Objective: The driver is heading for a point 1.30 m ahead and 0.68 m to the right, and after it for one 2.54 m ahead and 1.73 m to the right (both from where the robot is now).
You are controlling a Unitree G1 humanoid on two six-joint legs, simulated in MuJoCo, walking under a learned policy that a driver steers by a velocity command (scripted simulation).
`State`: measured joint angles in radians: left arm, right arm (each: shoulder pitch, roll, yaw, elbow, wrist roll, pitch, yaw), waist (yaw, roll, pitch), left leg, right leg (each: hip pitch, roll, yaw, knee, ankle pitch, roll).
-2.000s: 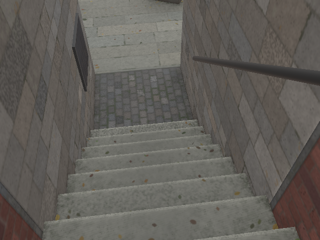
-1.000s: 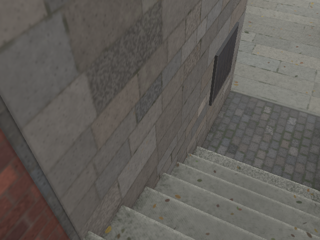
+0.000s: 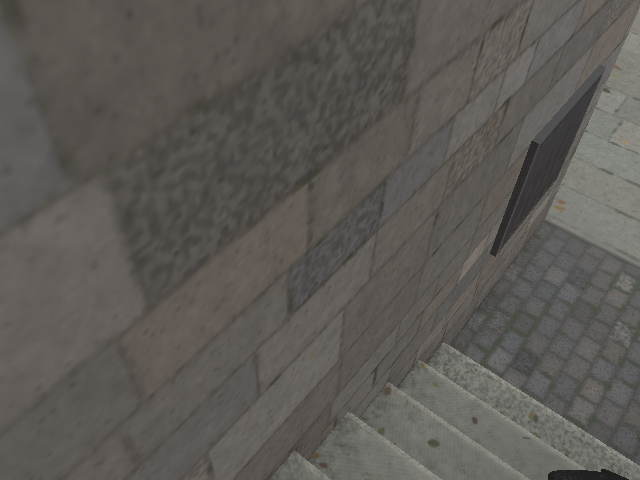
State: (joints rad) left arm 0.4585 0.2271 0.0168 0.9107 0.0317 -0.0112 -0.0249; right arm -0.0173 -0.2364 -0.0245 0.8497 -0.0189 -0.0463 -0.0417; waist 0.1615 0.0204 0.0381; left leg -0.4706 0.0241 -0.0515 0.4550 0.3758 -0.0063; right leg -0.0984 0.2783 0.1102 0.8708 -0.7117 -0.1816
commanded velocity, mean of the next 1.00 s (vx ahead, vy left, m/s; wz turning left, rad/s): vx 0.18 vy -0.07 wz -0.57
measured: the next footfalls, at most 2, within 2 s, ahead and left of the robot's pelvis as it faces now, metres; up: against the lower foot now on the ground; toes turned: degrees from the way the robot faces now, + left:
left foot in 0.10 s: +0.19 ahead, +0.09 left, -0.19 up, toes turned -3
right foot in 0.58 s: +0.32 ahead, -0.21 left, -0.38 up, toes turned -15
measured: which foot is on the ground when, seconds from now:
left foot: up 0.00-0.08, down 0.10-0.58, up 0.60-1.00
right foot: down 0.00-0.10, up 0.12-0.56, down 0.58-1.00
